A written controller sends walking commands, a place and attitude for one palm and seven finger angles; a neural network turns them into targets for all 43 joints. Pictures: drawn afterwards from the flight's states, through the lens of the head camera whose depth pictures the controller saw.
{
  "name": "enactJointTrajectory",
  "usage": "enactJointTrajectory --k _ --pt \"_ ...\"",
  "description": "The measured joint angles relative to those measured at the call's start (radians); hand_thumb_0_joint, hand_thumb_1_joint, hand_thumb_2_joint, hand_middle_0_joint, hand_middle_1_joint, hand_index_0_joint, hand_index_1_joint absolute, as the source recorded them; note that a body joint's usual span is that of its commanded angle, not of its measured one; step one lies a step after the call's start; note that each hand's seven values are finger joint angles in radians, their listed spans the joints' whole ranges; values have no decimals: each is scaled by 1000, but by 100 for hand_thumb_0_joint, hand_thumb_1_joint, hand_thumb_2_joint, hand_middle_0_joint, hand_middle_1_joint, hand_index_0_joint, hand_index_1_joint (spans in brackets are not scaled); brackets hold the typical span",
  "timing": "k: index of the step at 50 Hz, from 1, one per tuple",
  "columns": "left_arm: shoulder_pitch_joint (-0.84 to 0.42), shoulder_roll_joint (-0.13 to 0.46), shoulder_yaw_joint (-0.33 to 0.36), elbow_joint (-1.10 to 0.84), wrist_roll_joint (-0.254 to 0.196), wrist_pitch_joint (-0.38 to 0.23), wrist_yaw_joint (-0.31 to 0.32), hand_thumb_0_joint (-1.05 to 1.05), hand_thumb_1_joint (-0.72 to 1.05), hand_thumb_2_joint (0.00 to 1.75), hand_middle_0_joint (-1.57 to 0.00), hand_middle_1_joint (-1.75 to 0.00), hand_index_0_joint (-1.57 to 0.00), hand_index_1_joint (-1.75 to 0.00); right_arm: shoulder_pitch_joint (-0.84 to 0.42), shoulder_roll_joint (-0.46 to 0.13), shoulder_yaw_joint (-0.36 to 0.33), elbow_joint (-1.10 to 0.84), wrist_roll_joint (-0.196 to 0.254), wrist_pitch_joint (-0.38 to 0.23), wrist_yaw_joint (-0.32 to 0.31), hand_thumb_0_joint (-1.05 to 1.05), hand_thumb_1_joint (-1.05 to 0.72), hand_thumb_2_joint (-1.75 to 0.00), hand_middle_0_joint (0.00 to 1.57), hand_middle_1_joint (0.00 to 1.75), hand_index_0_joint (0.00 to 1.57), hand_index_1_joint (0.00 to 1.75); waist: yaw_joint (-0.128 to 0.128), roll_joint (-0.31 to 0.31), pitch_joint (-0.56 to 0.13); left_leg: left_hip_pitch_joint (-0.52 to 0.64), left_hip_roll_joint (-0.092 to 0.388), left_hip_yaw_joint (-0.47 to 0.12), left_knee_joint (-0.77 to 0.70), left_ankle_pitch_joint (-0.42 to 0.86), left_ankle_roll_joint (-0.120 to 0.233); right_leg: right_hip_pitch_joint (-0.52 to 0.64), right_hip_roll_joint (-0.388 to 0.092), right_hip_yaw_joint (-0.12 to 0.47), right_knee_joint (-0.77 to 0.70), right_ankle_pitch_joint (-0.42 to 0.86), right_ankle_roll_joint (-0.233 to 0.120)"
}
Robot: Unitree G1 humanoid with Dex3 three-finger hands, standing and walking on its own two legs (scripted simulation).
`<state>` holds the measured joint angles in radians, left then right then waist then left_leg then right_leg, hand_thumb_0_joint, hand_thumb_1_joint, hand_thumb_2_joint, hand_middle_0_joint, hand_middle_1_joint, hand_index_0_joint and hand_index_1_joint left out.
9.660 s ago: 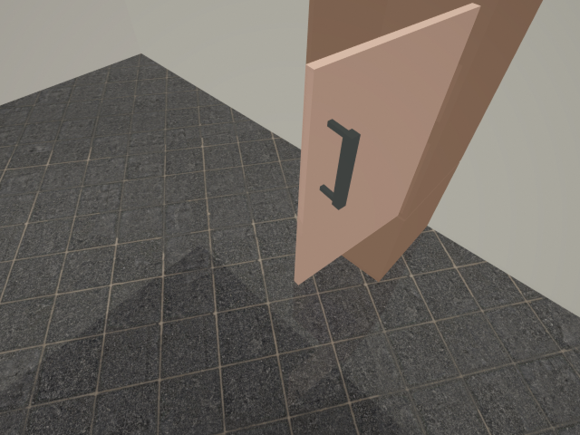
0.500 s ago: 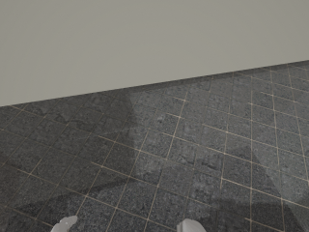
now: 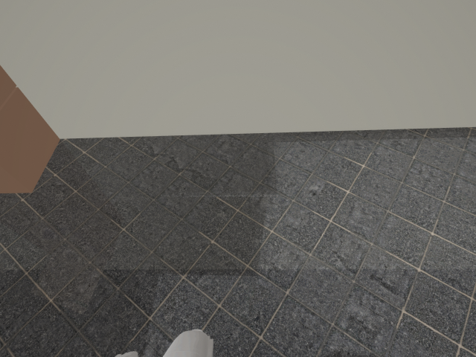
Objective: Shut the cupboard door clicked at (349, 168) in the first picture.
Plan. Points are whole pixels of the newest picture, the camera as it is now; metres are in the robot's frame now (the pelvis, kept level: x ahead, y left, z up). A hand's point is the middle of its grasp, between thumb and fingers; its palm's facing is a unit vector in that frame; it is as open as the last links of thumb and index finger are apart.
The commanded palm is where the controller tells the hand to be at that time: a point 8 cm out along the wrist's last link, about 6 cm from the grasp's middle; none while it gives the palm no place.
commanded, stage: walk to a spot facing it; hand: left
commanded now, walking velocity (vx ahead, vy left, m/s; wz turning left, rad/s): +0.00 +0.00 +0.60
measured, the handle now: out of the picture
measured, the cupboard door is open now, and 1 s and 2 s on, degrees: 81 81 81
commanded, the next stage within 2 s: turn to face it in 1.74 s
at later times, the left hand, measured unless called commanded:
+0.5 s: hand out of the picture +0.08 +0.31 -0.18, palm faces +0.30 -0.94 -0.17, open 7.4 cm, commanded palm none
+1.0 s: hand (98, 248) +0.36 +0.35 -0.17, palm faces +0.39 -0.91 -0.15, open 7.4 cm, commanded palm none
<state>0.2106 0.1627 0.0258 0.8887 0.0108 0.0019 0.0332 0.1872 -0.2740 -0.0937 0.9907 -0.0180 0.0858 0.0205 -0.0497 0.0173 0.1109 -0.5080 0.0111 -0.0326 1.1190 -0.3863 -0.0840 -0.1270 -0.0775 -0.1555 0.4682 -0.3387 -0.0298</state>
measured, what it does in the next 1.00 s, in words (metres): walks ahead, turning left: left foot, then right foot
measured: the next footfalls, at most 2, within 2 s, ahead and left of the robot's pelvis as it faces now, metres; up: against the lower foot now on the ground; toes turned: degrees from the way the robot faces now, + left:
left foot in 0.26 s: +0.06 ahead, +0.14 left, +0.00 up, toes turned +16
right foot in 0.90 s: +0.40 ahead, +0.11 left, +0.00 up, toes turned +21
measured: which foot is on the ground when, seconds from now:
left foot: up 0.00-0.24, down 0.26-0.90, up 0.92-1.00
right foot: down 0.00-0.26, up 0.28-0.88, down 0.90-1.00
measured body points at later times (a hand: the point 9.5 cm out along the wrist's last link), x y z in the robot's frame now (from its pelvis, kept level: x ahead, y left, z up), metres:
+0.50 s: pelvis +0.07 +0.10 +0.00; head +0.10 +0.15 +0.45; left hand +0.06 +0.36 -0.16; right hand +0.21 -0.12 -0.13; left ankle +0.02 +0.13 -0.74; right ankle +0.14 -0.07 -0.64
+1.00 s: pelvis +0.29 +0.15 -0.02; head +0.34 +0.17 +0.43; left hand +0.34 +0.40 -0.15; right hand +0.26 -0.09 -0.16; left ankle +0.10 +0.17 -0.64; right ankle +0.36 +0.10 -0.74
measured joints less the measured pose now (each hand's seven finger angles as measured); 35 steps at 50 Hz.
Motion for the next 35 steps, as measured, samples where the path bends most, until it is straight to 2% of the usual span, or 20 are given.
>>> enactJointTrajectory --k 7,11,13,14,16,18,21,26,31,35 --pt "81 30 10 25 11 -10 -8 1 91 90 -20 -30 -20 -30 -104 -5 15 -13 0 -4 7 0 -91 -90 20 30 20 30 52 -24 16 71 15 65 -196 -35 23 24 -39 -96 37 -46 28" --pt "133 65 24 64 18 -12 -19 1 91 90 -20 -30 -20 -30 -157 11 29 -44 1 -31 16 0 -91 -90 20 30 19 30 84 -63 12 139 -4 132 -353 -58 57 31 -72 -138 79 -87 60" --pt "163 83 32 86 14 -10 -28 1 91 90 -20 -30 -20 -30 -171 17 36 -69 -1 -57 19 0 -91 -90 20 30 20 30 89 -84 2 205 -27 163 -485 -1 88 7 -105 -146 164 -128 80" --pt "168 89 35 99 9 -2 -34 1 91 90 -20 -30 -20 -30 -176 18 37 -82 -3 -76 18 0 -91 -90 20 30 20 30 85 -88 1 203 -37 163 -490 71 121 -35 -117 -120 278 -153 83" --pt "151 100 37 118 8 29 -39 1 91 90 -20 -30 -20 -30 -166 25 42 -97 -2 -105 8 0 -91 -90 20 30 20 30 88 -92 4 204 -51 155 -444 41 169 -147 -93 -3 547 -193 86" --pt "122 103 40 121 12 43 -39 1 91 90 -20 -30 -20 -30 -127 35 50 -97 -1 -114 -4 0 -91 -90 20 30 20 30 88 -87 -10 241 -62 134 -476 16 187 -243 -70 61 705 -147 88" --pt "65 98 41 97 19 35 -49 1 91 90 -20 -29 -20 -30 -62 53 62 -71 3 -121 -16 0 -91 -90 20 30 20 30 90 -79 -18 323 -76 102 -593 57 184 -358 -62 111 762 -13 101" --pt "-18 78 30 47 19 14 -53 1 91 90 -20 -29 -20 -30 44 89 75 -17 12 -130 -20 0 -90 -90 21 30 20 30 70 -58 -21 434 -86 52 -744 103 202 -491 -49 142 724 124 115" --pt "-77 62 24 34 15 14 -54 1 91 90 -20 -29 -20 -30 158 124 80 35 13 -136 -27 0 -90 -90 21 30 20 30 28 -54 -33 515 -102 13 -817 95 212 -558 -32 132 668 193 118" --pt "-125 48 16 31 10 14 -56 1 91 90 -20 -29 -20 -30 250 142 83 73 9 -145 -41 0 -90 -90 21 30 20 30 -11 -52 -36 572 -115 -22 -851 69 216 -566 -11 112 589 211 103"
